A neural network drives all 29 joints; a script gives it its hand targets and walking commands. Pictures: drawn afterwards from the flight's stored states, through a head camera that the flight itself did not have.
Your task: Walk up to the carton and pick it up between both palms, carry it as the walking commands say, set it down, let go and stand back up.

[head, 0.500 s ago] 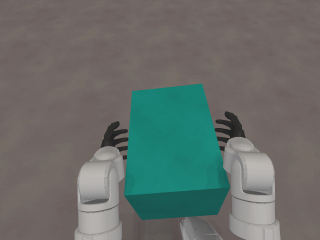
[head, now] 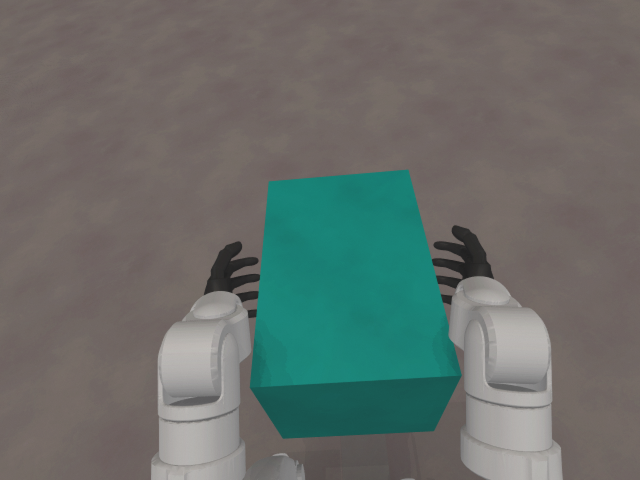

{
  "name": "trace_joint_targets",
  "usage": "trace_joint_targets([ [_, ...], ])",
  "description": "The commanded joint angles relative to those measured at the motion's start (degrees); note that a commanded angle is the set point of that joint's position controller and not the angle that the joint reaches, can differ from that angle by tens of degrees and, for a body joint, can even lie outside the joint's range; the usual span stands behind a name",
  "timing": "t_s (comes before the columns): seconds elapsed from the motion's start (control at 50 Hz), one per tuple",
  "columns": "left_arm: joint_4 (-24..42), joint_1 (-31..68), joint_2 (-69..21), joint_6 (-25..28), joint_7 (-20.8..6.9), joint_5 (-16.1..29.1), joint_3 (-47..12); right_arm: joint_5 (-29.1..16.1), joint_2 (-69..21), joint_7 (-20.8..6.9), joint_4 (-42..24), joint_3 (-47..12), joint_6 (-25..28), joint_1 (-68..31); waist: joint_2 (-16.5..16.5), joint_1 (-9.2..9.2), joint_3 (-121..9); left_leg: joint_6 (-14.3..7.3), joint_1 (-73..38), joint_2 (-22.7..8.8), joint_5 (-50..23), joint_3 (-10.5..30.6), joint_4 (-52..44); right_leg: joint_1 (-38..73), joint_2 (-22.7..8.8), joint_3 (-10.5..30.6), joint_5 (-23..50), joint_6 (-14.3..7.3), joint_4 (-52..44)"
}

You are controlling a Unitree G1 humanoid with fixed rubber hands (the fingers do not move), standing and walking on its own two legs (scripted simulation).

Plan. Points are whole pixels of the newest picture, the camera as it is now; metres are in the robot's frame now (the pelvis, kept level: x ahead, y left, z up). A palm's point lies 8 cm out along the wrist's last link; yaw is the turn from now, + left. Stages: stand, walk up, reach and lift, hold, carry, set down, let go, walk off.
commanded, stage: carry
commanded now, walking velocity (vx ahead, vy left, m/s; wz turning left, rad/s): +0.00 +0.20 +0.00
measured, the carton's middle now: (347, 300) +0.35 -0.01 +0.00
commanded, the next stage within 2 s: none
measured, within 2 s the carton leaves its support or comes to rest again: neither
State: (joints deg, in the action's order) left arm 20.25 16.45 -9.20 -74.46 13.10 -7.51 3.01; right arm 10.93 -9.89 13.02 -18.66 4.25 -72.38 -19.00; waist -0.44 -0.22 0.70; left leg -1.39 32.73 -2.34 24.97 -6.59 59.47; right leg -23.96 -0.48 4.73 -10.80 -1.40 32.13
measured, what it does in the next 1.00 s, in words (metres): steps to the left: left foot, then right foot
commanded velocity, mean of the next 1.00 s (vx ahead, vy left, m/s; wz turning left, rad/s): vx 0.00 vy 0.20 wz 0.00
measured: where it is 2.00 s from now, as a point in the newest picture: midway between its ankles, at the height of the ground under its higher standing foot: outside the picture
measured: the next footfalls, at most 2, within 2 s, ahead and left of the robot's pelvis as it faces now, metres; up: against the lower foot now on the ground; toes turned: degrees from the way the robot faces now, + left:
left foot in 0.40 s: -0.09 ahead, +0.12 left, +0.00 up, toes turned +5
right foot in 0.74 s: -0.10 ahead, -0.05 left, +0.00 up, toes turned -5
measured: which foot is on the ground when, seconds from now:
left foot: up 0.00-0.38, down 0.40-0.78, up 0.80-0.88, down 0.90-1.00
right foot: down 0.00-0.40, up 0.42-0.72, down 0.74-0.92, up 0.94-1.00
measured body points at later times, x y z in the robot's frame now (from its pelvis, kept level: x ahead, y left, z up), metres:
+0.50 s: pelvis -0.10 +0.06 +0.00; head -0.11 +0.07 +0.45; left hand +0.18 +0.21 +0.10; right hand +0.20 -0.07 +0.12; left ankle -0.12 +0.12 -0.74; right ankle -0.04 -0.09 -0.69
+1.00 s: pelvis -0.16 +0.17 -0.01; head -0.15 +0.20 +0.44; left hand +0.14 +0.32 +0.08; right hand +0.15 +0.04 +0.11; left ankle -0.12 +0.20 -0.74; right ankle -0.17 -0.03 -0.70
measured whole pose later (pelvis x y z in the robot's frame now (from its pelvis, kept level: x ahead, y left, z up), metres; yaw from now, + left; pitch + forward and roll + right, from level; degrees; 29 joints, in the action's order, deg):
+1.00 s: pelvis -0.16 +0.17 -0.01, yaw -1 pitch +4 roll -4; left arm 19.8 17.0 -9.3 -74.5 14.5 -7.5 3.2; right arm 10.9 -9.9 12.3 -17.5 4.4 -71.3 -19.0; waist -0.4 -0.1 -3.8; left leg -7.6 25.0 1.2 16.3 -5.8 37.2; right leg -25.5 -5.3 -1.2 -29.1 5.0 46.2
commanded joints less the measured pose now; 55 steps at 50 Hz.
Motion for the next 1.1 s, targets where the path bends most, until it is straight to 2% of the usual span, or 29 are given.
trace_joint_targets([
  [0.0, 3.0, 18.0, -56.8, 4.8, -16.3, 20.6, -25.3, -26.2, -65.5, -12.5, -3.9, -37.8, 2.8, -20.4, 14.0, -0.31, -23.7, 2.3, 4.2, 2.0, -7.2, 6.9, 7.8, 19.6, -14.4, 14.6, -5.8, 5.6, -18.1],
  [0.08, 0.8, 16.4, -55.3, 5.2, -16.0, 20.7, -24.5, -25.1, -63.3, -11.5, -2.4, -36.8, 2.2, -19.8, 15.1, -0.63, -25.6, 2.7, -2.2, 4.9, -6.0, 5.3, -0.8, 21.9, -13.8, 15.0, 1.5, 8.6, -21.0],
  [0.16, 3.9, 17.4, -54.9, 5.7, -15.4, 21.9, -26.5, -25.4, -62.1, -11.5, -2.3, -36.0, 2.4, -17.2, 16.0, -0.88, -26.5, 2.0, -6.3, 5.4, -3.8, 4.5, -10.7, 23.0, -15.0, 13.5, 2.2, 4.2, -20.5],
  [0.2, 4.4, 17.6, -55.1, 5.4, -15.0, 21.8, -27.1, -25.3, -61.2, -11.4, -2.6, -35.3, 2.1, -16.4, 16.3, -0.95, -26.2, 1.0, -9.2, 5.2, -1.5, 3.6, -16.2, 21.0, -15.9, 12.8, -4.5, 1.3, -21.2],
  [0.26, 5.0, 19.7, -55.1, 4.8, -14.4, 21.0, -28.3, -25.2, -59.9, -11.7, -2.6, -34.1, 2.0, -16.2, 14.9, -0.49, -24.2, -1.0, -18.6, 7.8, 1.1, -0.6, -28.6, 14.7, -15.6, 12.2, -11.8, 3.7, -26.5],
  [0.3, 5.1, 19.3, -56.3, 4.3, -14.1, 21.5, -29.4, -25.3, -59.9, -11.7, -3.4, -33.5, 1.8, -15.9, 15.8, -0.07, -25.0, -1.3, -23.7, 7.8, -3.3, -3.1, -40.8, 15.7, -12.6, 6.8, -8.0, 5.1, -22.7],
  [0.34, 5.6, 20.6, -55.3, 3.9, -13.2, 20.9, -30.5, -25.0, -59.6, -12.1, -0.7, -31.8, 1.1, -14.4, 7.1, 0.8, -25.0, -3.0, -32.3, 3.9, -2.8, -0.4, -47.2, 7.9, -8.2, 1.9, -12.9, 8.0, -16.8],
  [0.36, 5.9, 22.5, -54.9, 3.8, -13.2, 21.2, -30.7, -25.1, -59.8, -12.3, -0.2, -31.6, 1.1, -14.9, -0.3, 1.34, -22.4, -4.8, -31.7, -1.8, 4.2, 7.6, -47.6, 1.4, -3.7, -2.8, -14.7, 8.6, -8.4],
  [0.38, 5.9, 22.5, -55.1, 3.4, -13.0, 22.0, -31.2, -24.8, -58.6, -12.4, -0.7, -30.3, 0.8, -14.5, -13.6, 1.24, -19.6, -8.4, -24.5, -11.2, 9.6, 16.0, -49.4, -2.4, 0.4, -8.0, -18.4, 5.9, 11.0],
  [0.42, 3.5, 24.7, -55.4, 2.6, -13.0, 21.9, -30.9, -25.0, -57.5, -12.9, 0.4, -29.4, 0.3, -15.7, -11.4, 0.82, -13.5, -10.5, -12.3, -17.3, 5.1, 13.4, -50.1, -8.5, 2.2, -7.6, -18.8, 5.5, 30.9],
  [0.48, 4.8, 29.0, -57.9, 2.1, -13.0, 22.8, -32.1, -24.9, -60.1, -13.1, -1.0, -30.3, -0.1, -17.2, -0.9, -0.02, -12.2, -7.5, -16.4, -9.1, -15.3, 4.3, -40.1, -6.3, -1.2, -8.2, -11.4, 3.5, 27.7],
  [0.58, 4.4, 26.4, -56.7, 1.4, -12.1, 22.6, -32.3, -24.6, -58.9, -12.5, -0.3, -28.6, 0.2, -15.5, -6.6, 0.92, -20.8, -9.4, -32.6, -9.6, -54.9, 9.2, -31.6, -7.6, 0.2, -11.2, -14.9, 2.6, 12.1],
  [0.6, 4.9, 25.8, -57.0, 1.6, -11.9, 22.2, -32.7, -25.0, -59.2, -12.7, -1.1, -28.5, 0.4, -14.6, -10.3, 0.87, -22.9, -9.2, -32.9, -10.7, -58.1, 10.2, -30.8, -6.2, 0.4, -11.3, -13.8, 2.1, 9.9],
  [0.64, 5.5, 24.3, -57.7, 2.3, -11.7, 22.0, -32.3, -26.1, -60.4, -12.9, -2.8, -30.0, 1.0, -15.0, -8.2, 0.44, -26.3, -7.7, -35.7, -9.9, -63.6, 8.8, -28.4, -1.0, 1.1, -13.2, -5.6, 1.8, -0.6],
  [0.66, 5.4, 22.2, -58.6, 2.5, -11.6, 21.5, -32.1, -26.2, -59.8, -12.9, -3.8, -30.3, 1.3, -14.0, -8.1, -0.02, -30.0, -6.0, -36.7, -9.3, -67.6, 6.7, -25.7, 4.2, -1.3, -11.2, 1.9, 1.7, -7.2],
  [0.68, 5.8, 21.2, -59.1, 3.2, -11.7, 21.2, -31.6, -27.2, -60.5, -13.2, -5.0, -31.7, 1.7, -14.8, -4.4, -0.62, -32.8, -2.6, -30.5, -8.5, -65.8, 5.6, -23.3, 13.5, -5.2, -7.4, 12.0, -0.1, -10.2],
  [0.7, 6.5, 22.0, -59.4, 3.6, -11.7, 21.6, -31.3, -27.6, -60.9, -13.1, -5.6, -32.0, 2.1, -16.3, -1.9, -0.96, -35.4, -1.1, -21.5, -6.2, -53.7, 6.3, -21.6, 23.1, -11.5, 0.2, 27.4, -2.5, -7.8],
  [0.72, 6.7, 21.0, -59.5, 4.0, -11.9, 21.7, -31.1, -27.5, -60.6, -13.2, -6.6, -32.8, 2.1, -16.6, 4.3, -1.31, -37.0, 0.0, -11.8, -3.9, -39.6, 5.6, -18.4, 31.1, -17.5, 6.7, 44.9, -5.4, -2.1],
  [0.74, 5.8, 20.7, -59.4, 4.0, -12.0, 21.6, -30.8, -27.3, -60.4, -13.3, -6.0, -32.6, 2.1, -16.3, 10.4, -1.43, -35.5, 0.5, -3.3, -1.6, -13.7, 5.8, -13.5, 33.8, -22.4, 12.0, 53.1, -9.0, -0.5],
  [0.76, 6.0, 20.4, -58.0, 3.9, -12.1, 21.1, -30.3, -27.0, -59.6, -13.4, -4.5, -32.3, 1.8, -14.7, 13.1, -1.11, -32.7, 0.4, -0.1, -0.7, 6.8, 8.3, -7.0, 30.3, -26.3, 15.3, 46.0, -11.0, -3.0],
  [0.8, 6.7, 22.2, -59.5, 4.4, -12.5, 21.6, -30.9, -26.6, -60.7, -13.4, -5.3, -33.1, 2.5, -16.8, 12.9, -0.19, -28.3, -0.8, -2.0, -3.2, 3.7, 11.8, -12.1, 22.6, -24.6, 10.3, 24.3, -7.6, -5.4],
  [0.84, 6.2, 21.9, -58.4, 3.8, -12.3, 21.7, -31.9, -26.2, -59.5, -13.6, -3.5, -32.0, 2.1, -14.0, 11.6, 0.97, -25.4, -0.8, -10.6, -2.0, -4.8, 7.1, -25.9, 15.2, -20.2, 2.2, 25.1, -3.0, -1.6],
  [0.86, 5.7, 19.9, -57.2, 3.8, -12.2, 21.0, -31.2, -26.4, -59.6, -13.7, -3.6, -32.7, 2.1, -14.4, 7.6, 0.84, -25.4, -1.2, -17.3, -1.4, -14.5, 6.5, -34.8, 10.7, -15.4, -1.9, 21.0, -0.5, 1.9],
  [0.9, 5.7, 19.2, -56.3, 3.1, -11.9, 20.5, -31.8, -26.0, -57.6, -14.0, -2.7, -31.0, 1.5, -13.6, -12.6, 0.76, -25.4, -5.8, -27.5, -14.2, -38.8, 18.4, -37.6, -5.8, -5.3, -11.4, -17.7, 4.1, 13.4],
  [0.92, 6.3, 22.8, -55.7, 2.7, -11.8, 21.1, -32.5, -25.8, -57.8, -14.1, -0.6, -29.9, 1.3, -12.5, -14.8, 1.12, -21.9, -7.4, -26.1, -15.3, -30.7, 17.1, -38.2, -10.4, -3.2, -11.6, -27.4, 4.7, 19.6],
  [0.96, 4.8, 26.0, -57.6, 2.0, -11.8, 21.5, -33.1, -24.7, -57.6, -14.5, 0.5, -27.5, 0.9, -14.8, -10.8, 1.13, -18.7, -7.0, -22.1, -15.9, -11.8, 16.6, -42.2, -13.1, -3.9, -9.2, -24.0, 4.2, 27.9],
  [1.0, 2.2, 22.9, -57.5, 1.7, -11.7, 21.9, -32.7, -24.2, -57.0, -14.1, 1.9, -26.8, 0.8, -11.7, -6.0, 0.64, -18.0, -4.5, -20.0, -13.4, -8.0, 15.8, -43.5, -12.3, -3.9, -8.4, -19.3, 3.4, 31.1],
  [1.02, 3.2, 23.6, -57.7, 2.2, -11.7, 22.2, -33.0, -24.5, -57.2, -14.2, 0.8, -26.9, 1.2, -12.9, -3.3, 0.46, -19.0, -4.8, -22.4, -12.3, -14.1, 14.7, -42.0, -12.6, -4.0, -9.0, -17.1, 3.6, 32.5],
  [1.08, 2.7, 23.8, -58.4, 2.0, -11.5, 21.8, -32.9, -25.6, -57.3, -14.5, -0.9, -27.4, 1.1, -15.7, -3.7, 0.13, -20.5, 0.3, -21.6, -10.1, -11.3, 13.5, -44.1, -8.3, -2.6, -10.2, -16.4, 4.0, 31.0],
])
